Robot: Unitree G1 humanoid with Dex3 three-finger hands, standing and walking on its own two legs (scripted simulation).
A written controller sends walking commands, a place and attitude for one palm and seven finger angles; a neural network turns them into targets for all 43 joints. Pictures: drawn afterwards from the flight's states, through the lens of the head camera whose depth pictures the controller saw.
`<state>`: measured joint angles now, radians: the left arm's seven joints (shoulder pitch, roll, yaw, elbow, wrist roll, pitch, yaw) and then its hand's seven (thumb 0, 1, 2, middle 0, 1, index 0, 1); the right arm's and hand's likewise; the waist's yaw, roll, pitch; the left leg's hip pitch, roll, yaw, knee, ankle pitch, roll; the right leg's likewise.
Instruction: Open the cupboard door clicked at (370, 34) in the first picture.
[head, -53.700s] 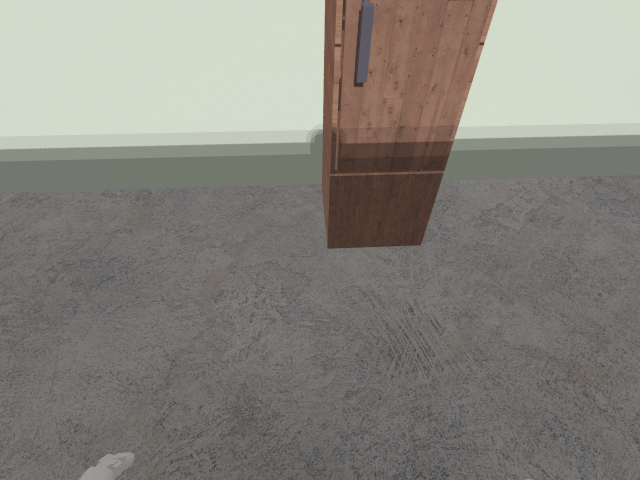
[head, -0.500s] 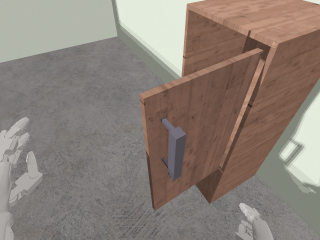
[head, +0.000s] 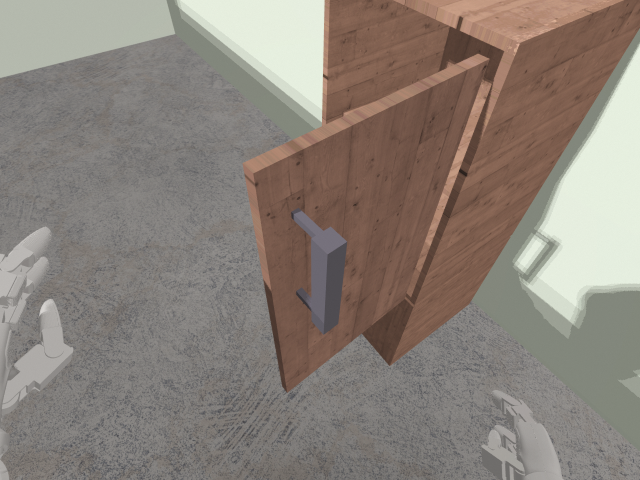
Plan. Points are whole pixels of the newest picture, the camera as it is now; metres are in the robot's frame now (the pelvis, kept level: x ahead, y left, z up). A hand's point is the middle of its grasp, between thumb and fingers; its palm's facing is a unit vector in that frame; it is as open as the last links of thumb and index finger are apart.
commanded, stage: step back with the hand held close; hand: left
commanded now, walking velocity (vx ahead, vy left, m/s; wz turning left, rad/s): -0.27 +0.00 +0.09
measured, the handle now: (314, 274) +0.34 +0.03 +0.08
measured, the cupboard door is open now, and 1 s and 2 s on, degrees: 93 93 93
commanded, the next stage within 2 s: stop stepping back and stand still in 1.16 s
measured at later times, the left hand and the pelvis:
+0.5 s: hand out of the picture +0.12 +0.29 +0.16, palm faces +0.48 -0.76 -0.44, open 7.4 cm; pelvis -0.07 +0.02 -0.02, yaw +1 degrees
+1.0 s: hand out of the picture +0.06 +0.25 +0.17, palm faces +0.41 -0.78 -0.46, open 7.4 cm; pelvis -0.14 -0.02 -0.01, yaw +1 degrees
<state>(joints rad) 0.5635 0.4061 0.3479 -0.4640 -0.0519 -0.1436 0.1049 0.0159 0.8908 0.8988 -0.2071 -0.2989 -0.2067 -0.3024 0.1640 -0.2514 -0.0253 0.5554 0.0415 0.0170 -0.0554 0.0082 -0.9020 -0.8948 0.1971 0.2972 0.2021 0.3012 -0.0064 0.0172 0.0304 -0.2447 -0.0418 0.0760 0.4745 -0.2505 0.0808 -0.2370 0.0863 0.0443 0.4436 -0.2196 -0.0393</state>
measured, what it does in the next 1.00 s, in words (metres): walks backwards: right foot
